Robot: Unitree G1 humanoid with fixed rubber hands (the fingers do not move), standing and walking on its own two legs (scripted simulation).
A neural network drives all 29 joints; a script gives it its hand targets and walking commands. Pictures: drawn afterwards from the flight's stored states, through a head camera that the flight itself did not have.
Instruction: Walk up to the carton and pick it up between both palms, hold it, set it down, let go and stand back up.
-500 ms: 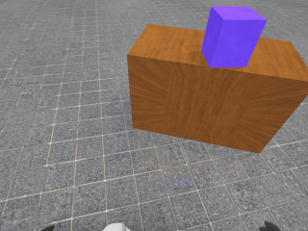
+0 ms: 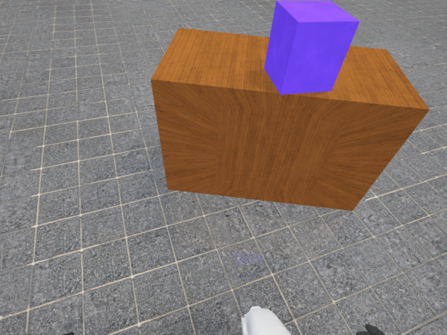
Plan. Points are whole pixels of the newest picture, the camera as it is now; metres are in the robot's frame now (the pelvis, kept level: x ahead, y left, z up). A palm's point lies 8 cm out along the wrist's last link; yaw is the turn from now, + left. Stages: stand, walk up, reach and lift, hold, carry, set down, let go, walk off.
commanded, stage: walk up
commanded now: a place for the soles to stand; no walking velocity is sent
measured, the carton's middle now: (305, 48) +1.03 -0.31 +0.06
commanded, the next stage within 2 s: none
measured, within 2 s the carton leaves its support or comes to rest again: neither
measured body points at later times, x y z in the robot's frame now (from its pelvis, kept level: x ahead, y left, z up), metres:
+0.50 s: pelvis +0.08 -0.05 +0.00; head +0.07 -0.03 +0.45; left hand +0.19 +0.24 -0.11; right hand +0.15 -0.40 -0.08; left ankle +0.13 +0.06 -0.68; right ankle +0.13 -0.15 -0.71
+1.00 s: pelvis +0.15 -0.07 -0.01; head +0.16 -0.06 +0.44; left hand +0.30 +0.22 -0.12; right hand +0.17 -0.39 -0.12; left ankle +0.16 +0.06 -0.71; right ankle +0.24 -0.20 -0.71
